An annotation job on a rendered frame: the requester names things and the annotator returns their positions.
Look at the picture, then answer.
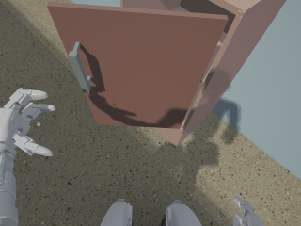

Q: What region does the left robot thigh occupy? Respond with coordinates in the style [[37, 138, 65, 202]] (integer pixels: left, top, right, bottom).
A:
[[101, 202, 133, 226]]

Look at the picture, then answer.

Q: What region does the robot right hand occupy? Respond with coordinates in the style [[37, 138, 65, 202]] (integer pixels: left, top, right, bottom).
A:
[[232, 196, 264, 226]]

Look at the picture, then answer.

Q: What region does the handle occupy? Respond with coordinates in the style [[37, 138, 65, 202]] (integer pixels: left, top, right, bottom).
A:
[[68, 42, 91, 93]]

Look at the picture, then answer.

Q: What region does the cupboard door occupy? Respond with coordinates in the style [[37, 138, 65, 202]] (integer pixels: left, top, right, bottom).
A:
[[47, 1, 229, 129]]

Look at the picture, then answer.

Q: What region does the right robot thigh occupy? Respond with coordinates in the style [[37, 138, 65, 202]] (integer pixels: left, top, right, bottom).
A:
[[166, 203, 202, 226]]

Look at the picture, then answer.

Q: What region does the robot left hand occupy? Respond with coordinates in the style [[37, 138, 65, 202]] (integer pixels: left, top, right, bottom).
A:
[[0, 88, 55, 156]]

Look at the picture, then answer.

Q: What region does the robot thigh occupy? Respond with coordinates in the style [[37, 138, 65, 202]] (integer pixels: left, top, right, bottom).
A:
[[166, 203, 202, 226], [101, 202, 133, 226]]

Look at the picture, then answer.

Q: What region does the robot left forearm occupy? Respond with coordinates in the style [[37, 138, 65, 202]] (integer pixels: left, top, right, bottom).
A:
[[0, 142, 19, 226]]

